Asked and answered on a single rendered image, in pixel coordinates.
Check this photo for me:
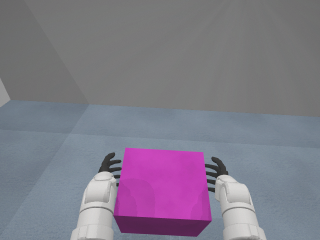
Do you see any carton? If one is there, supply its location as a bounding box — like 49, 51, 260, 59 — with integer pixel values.
113, 147, 212, 237

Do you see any right robot forearm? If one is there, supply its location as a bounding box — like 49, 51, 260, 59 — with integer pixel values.
214, 175, 267, 240

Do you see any left robot forearm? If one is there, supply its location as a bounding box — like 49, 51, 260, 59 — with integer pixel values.
70, 171, 117, 240

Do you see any robot right hand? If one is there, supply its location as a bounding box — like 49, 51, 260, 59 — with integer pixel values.
205, 157, 229, 193

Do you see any robot left hand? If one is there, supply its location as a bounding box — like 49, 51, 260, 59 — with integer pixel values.
98, 152, 122, 187

